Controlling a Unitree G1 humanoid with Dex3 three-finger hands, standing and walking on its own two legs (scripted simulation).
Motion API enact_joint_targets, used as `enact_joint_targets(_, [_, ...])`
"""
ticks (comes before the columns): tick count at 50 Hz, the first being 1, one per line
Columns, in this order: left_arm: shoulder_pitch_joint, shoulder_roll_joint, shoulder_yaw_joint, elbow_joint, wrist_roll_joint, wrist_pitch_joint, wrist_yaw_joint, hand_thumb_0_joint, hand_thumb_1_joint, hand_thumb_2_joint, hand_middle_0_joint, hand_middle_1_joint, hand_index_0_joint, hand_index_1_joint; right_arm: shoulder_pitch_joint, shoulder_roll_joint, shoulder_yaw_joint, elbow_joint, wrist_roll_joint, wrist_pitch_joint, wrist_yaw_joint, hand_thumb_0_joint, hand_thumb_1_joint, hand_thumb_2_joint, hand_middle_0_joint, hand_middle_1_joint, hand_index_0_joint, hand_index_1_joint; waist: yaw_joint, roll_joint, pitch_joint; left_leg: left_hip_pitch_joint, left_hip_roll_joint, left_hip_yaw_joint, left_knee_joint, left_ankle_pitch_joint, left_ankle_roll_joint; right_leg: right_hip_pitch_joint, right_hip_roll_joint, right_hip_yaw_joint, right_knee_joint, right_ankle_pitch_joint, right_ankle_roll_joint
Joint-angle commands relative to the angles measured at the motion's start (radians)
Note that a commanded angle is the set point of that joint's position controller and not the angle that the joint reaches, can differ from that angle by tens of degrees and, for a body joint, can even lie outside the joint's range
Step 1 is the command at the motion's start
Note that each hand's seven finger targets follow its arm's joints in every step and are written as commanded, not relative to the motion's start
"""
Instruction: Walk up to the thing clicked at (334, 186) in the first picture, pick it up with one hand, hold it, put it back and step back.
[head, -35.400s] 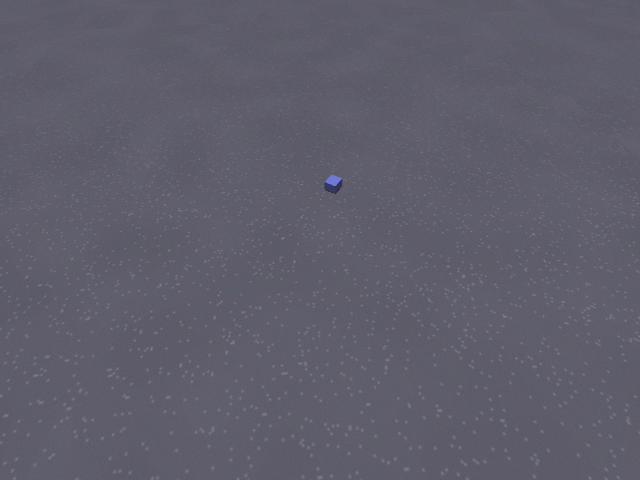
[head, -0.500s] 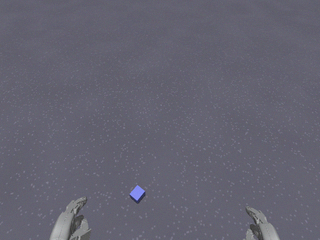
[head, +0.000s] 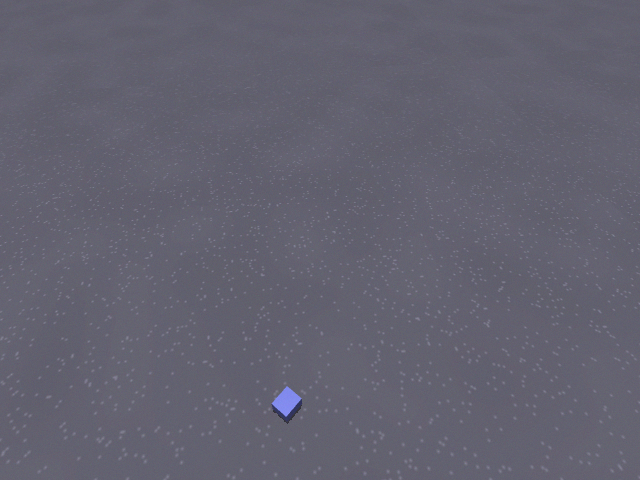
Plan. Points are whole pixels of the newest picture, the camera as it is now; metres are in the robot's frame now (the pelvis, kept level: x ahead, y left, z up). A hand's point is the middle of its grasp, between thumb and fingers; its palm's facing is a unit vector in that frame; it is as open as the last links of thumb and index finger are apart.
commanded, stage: stand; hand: left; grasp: from above
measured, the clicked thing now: (287, 403) +0.49 +0.13 -0.75
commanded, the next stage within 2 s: step back in 1.94 s
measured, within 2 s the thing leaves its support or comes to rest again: neither
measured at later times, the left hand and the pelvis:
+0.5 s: hand out of the picture +0.04 +0.23 -0.15, palm faces +0.02 -0.94 -0.34, open 7.4 cm; pelvis -0.01 -0.01 +0.01, yaw +0 degrees
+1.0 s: hand out of the picture +0.08 +0.22 -0.15, palm faces +0.02 -0.94 -0.34, open 7.4 cm; pelvis +0.01 -0.02 +0.01, yaw +0 degrees
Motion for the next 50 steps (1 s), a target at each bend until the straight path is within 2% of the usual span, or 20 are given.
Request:
enact_joint_targets(1, [-0.059,0.182,0.033,-0.030,-0.001,-0.027,0.018,0.000,0.900,0.900,-0.200,-0.300,-0.200,-0.301,-0.046,-0.205,-0.043,-0.046,0.003,-0.018,-0.015,0.000,-0.900,-0.900,0.200,0.300,0.200,0.300,-0.016,0.030,-0.035,0.010,0.113,-0.125,-0.179,0.075,0.010,0.034,-0.057,0.077,-0.128,0.056,-0.032])
enact_joint_targets(3, [-0.049,0.185,0.031,-0.006,0.000,-0.026,0.016,0.000,0.900,0.900,-0.200,-0.300,-0.200,-0.301,-0.067,-0.207,-0.043,-0.032,0.002,-0.014,-0.013,0.000,-0.900,-0.900,0.200,0.300,0.200,0.300,-0.003,0.032,-0.013,0.001,0.112,-0.130,-0.200,0.026,0.007,0.036,-0.059,0.077,-0.145,0.031,-0.032])
enact_joint_targets(6, [-0.058,0.188,0.029,0.015,-0.002,-0.030,0.014,0.000,0.900,0.900,-0.200,-0.300,-0.200,-0.301,-0.064,-0.207,-0.042,-0.014,0.004,-0.016,-0.011,0.000,-0.900,-0.900,0.200,0.300,0.200,0.300,-0.007,0.025,-0.025,0.023,0.116,-0.125,-0.210,0.062,0.006,0.050,-0.066,0.081,-0.161,0.054,-0.033])
enact_joint_targets(8, [-0.065,0.194,0.031,0.030,-0.003,-0.027,0.013,0.000,0.900,0.900,-0.200,-0.300,-0.200,-0.301,-0.059,-0.209,-0.042,-0.003,0.004,-0.013,-0.011,0.000,-0.900,-0.900,0.200,0.300,0.200,0.300,-0.011,0.033,-0.005,0.000,0.118,-0.132,-0.238,-0.008,0.004,0.054,-0.062,0.078,-0.162,0.032,-0.028])
enact_joint_targets(9, [-0.058,0.194,0.029,0.036,-0.003,-0.029,0.012,0.000,0.900,0.900,-0.200,-0.300,-0.200,-0.301,-0.069,-0.210,-0.040,-0.001,0.005,-0.013,-0.009,0.000,-0.900,-0.900,0.200,0.300,0.200,0.300,-0.004,0.033,-0.011,0.008,0.119,-0.131,-0.236,0.004,0.007,0.058,-0.066,0.079,-0.169,0.046,-0.029])
enact_joint_targets(14, [-0.064,0.195,0.024,0.059,-0.001,-0.033,0.012,0.000,0.900,0.900,-0.200,-0.300,-0.200,-0.301,-0.075,-0.206,-0.039,0.012,0.007,-0.012,-0.004,0.000,-0.900,-0.900,0.200,0.300,0.200,0.300,-0.008,-0.011,-0.002,0.039,0.115,-0.119,-0.226,0.051,0.005,0.035,-0.071,0.083,-0.208,0.002,-0.026])
enact_joint_targets(22, [-0.080,0.220,0.026,0.077,-0.009,-0.034,0.009,0.000,0.900,0.900,-0.200,-0.300,-0.200,-0.301,-0.069,-0.221,-0.031,0.029,0.009,-0.009,-0.003,0.000,-0.900,-0.900,0.200,0.300,0.200,0.300,-0.013,0.015,-0.011,0.040,0.120,-0.112,-0.232,0.033,0.003,0.049,-0.080,0.104,-0.226,0.002,-0.031])
enact_joint_targets(26, [-0.084,0.232,0.027,0.085,-0.009,-0.030,0.005,0.000,0.900,0.900,-0.200,-0.300,-0.200,-0.301,-0.060,-0.222,-0.027,0.035,0.007,-0.004,0.000,0.000,-0.900,-0.900,0.200,0.300,0.200,0.300,-0.013,0.006,0.042,-0.024,0.115,-0.115,-0.250,-0.071,0.001,0.017,-0.071,0.108,-0.239,-0.105,-0.030])
enact_joint_targets(27, [-0.087,0.236,0.027,0.083,-0.009,-0.031,0.004,0.000,0.900,0.900,-0.200,-0.300,-0.200,-0.301,-0.063,-0.222,-0.027,0.034,0.009,-0.005,0.001,0.000,-0.900,-0.900,0.200,0.300,0.200,0.300,-0.013,0.000,0.022,-0.003,0.114,-0.108,-0.238,-0.031,0.003,0.025,-0.080,0.117,-0.244,-0.094,-0.036])
enact_joint_targets(32, [-0.102,0.238,0.026,0.085,-0.010,-0.034,0.003,0.000,0.900,0.900,-0.200,-0.300,-0.200,-0.301,-0.063,-0.226,-0.022,0.035,0.011,-0.007,0.002,0.000,-0.900,-0.900,0.200,0.300,0.200,0.300,-0.018,-0.003,-0.007,0.023,0.117,-0.103,-0.218,0.018,0.004,0.024,-0.084,0.124,-0.249,-0.075,-0.036])
enact_joint_targets(33, [-0.107,0.238,0.027,0.081,-0.010,-0.036,0.003,0.000,0.900,0.900,-0.200,-0.300,-0.200,-0.301,-0.065,-0.225,-0.023,0.036,0.011,-0.009,0.000,0.000,-0.900,-0.900,0.200,0.300,0.200,0.300,-0.019,0.006,-0.043,0.051,0.125,-0.100,-0.213,0.066,0.005,0.042,-0.089,0.123,-0.240,-0.027,-0.040])
enact_joint_targets(35, [-0.103,0.235,0.028,0.086,-0.015,-0.039,0.003,0.000,0.900,0.900,-0.200,-0.300,-0.200,-0.301,-0.063,-0.225,-0.018,0.040,0.010,-0.012,0.000,0.000,-0.900,-0.900,0.200,0.300,0.200,0.300,-0.015,0.017,-0.050,0.044,0.130,-0.102,-0.216,0.096,0.006,0.071,-0.087,0.114,-0.227,0.048,-0.039])
enact_joint_targets(41, [-0.106,0.230,0.028,0.095,-0.018,-0.039,0.003,0.000,0.900,0.900,-0.200,-0.300,-0.200,-0.301,-0.067,-0.234,-0.014,0.044,0.013,-0.016,-0.006,0.000,-0.900,-0.900,0.200,0.300,0.200,0.300,-0.015,0.001,-0.073,0.079,0.138,-0.094,-0.215,0.212,0.001,0.099,-0.085,0.098,-0.211,0.178,-0.036])
enact_joint_targets(47, [-0.109,0.225,0.029,0.100,-0.021,-0.037,0.002,0.000,0.900,0.900,-0.200,-0.300,-0.200,-0.301,-0.074,-0.245,-0.010,0.048,0.015,-0.018,-0.010,0.000,-0.900,-0.900,0.200,0.300,0.200,0.300,-0.012,0.009,-0.076,0.097,0.146,-0.091,-0.214,0.260,0.000,0.111,-0.084,0.093,-0.206,0.231,-0.034])
enact_joint_targets(50, [-0.128,0.231,0.030,0.096,-0.018,-0.032,0.002,0.000,0.900,0.900,-0.200,-0.300,-0.200,-0.301,-0.078,-0.242,-0.010,0.047,0.014,-0.015,-0.010,0.000,-0.900,-0.900,0.200,0.300,0.200,0.300,-0.015,0.002,-0.051,0.078,0.145,-0.092,-0.229,0.224,-0.006,0.095,-0.079,0.086,-0.214,0.177,-0.033])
